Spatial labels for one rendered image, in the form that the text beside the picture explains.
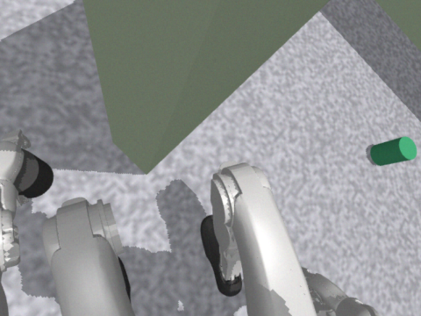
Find right robot foot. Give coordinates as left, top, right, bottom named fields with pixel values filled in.
left=201, top=215, right=242, bottom=297

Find right robot hand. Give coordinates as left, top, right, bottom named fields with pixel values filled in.
left=301, top=267, right=348, bottom=316

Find left robot foot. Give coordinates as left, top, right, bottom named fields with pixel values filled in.
left=118, top=257, right=131, bottom=303

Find right robot arm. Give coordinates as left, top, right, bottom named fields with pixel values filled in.
left=335, top=298, right=380, bottom=316

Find left robot arm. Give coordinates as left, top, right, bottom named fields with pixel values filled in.
left=0, top=180, right=20, bottom=316

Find left robot hand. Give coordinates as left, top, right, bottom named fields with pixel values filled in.
left=0, top=130, right=31, bottom=207

